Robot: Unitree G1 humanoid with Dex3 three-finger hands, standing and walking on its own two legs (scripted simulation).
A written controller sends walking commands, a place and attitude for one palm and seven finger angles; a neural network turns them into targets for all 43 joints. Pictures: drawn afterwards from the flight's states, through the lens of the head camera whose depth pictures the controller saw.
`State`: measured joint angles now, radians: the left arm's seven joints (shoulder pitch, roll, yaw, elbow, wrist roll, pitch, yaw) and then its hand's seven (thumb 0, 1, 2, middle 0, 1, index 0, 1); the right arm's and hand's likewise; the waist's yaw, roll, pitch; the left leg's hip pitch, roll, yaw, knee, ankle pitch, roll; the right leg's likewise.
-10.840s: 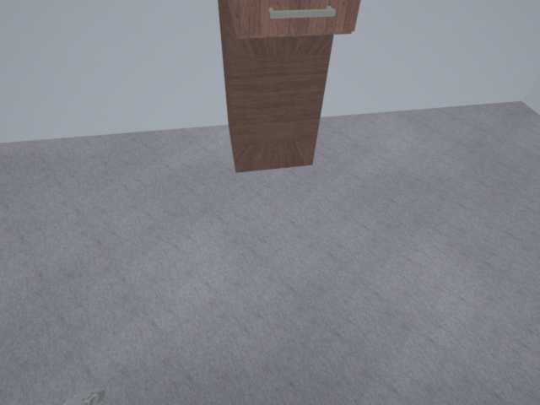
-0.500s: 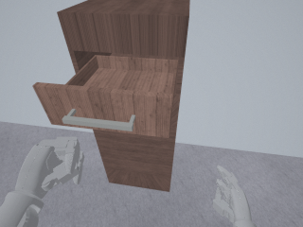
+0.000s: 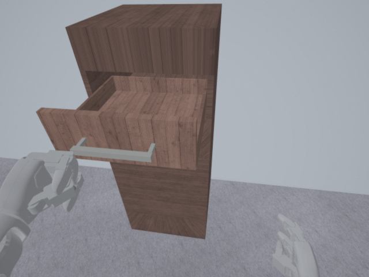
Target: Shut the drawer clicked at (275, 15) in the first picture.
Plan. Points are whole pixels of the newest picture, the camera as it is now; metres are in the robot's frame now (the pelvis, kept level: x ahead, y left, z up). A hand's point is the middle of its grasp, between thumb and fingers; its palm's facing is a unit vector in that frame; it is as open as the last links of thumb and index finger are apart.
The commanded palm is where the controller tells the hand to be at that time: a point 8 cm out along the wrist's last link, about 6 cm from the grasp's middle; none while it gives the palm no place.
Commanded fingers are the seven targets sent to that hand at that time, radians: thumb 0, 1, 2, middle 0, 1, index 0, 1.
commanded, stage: raise the hand and make a fist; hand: left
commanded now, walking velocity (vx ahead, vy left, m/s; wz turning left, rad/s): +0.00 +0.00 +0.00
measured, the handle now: (114, 148) +0.35 +0.23 +0.13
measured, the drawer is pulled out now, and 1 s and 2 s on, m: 0.25 0.25 0.25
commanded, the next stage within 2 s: bring the fist close to the handle in 0.10 s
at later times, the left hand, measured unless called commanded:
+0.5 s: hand (88, 188) +0.19 +0.20 +0.18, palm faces +0.02 -0.99 -0.13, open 3.3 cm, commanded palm +0.16 +0.24 +0.20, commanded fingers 0.00 0.90 0.90 -1.40 -1.60 -1.40 -1.60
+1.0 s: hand (105, 187) +0.23 +0.19 +0.14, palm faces +0.02 -1.00 -0.09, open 3.3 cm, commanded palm +0.21 +0.24 +0.15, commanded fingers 0.00 0.90 0.90 -1.40 -1.60 -1.40 -1.60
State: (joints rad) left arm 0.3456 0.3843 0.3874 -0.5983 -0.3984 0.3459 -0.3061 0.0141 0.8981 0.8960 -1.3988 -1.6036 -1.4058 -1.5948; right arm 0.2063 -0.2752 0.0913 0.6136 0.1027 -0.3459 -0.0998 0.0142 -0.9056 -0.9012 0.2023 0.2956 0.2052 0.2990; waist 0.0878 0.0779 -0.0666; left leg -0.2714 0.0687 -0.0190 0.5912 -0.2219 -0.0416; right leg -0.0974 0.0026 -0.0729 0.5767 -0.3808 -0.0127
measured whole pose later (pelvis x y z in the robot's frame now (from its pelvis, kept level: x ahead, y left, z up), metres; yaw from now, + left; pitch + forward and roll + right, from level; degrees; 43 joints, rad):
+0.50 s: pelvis +0.02 +0.00 +0.00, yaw +0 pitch -3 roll +0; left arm 0.40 0.32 0.33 -0.55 -0.38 0.26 -0.30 0.01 0.90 0.90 -1.40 -1.60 -1.41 -1.60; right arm 0.21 -0.25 0.09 0.61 0.09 -0.36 -0.09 0.01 -0.91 -0.90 0.20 0.30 0.21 0.30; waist 0.08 0.07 -0.08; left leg -0.30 0.06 -0.01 0.62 -0.26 -0.04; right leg -0.12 -0.01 -0.07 0.60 -0.42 -0.01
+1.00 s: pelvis +0.02 +0.00 +0.00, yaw +0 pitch -1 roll +0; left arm 0.37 0.27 0.26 -0.36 -0.32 0.08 -0.25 0.01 0.90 0.90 -1.40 -1.60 -1.40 -1.60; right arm 0.25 -0.25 0.05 0.63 0.06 -0.30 -0.09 0.01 -0.91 -0.90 0.20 0.30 0.20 0.30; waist 0.04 0.06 -0.06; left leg -0.35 0.05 -0.01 0.64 -0.27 -0.04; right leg -0.17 -0.02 -0.06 0.63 -0.43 -0.01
